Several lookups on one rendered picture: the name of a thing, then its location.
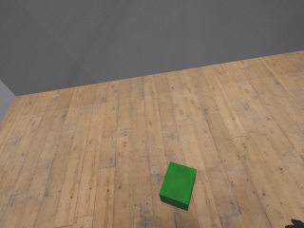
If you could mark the right robot hand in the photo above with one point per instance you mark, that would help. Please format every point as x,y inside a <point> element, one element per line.
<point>296,224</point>

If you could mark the carton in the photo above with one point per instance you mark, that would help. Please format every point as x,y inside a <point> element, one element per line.
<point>177,185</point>

